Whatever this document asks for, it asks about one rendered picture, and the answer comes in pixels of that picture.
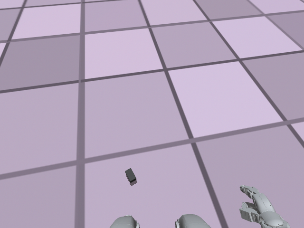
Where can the small box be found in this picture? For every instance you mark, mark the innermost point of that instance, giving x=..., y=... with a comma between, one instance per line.
x=130, y=175

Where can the right robot hand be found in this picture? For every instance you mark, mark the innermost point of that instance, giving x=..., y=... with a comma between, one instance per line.
x=250, y=211

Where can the right robot arm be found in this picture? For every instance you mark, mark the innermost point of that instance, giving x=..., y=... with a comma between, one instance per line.
x=269, y=219

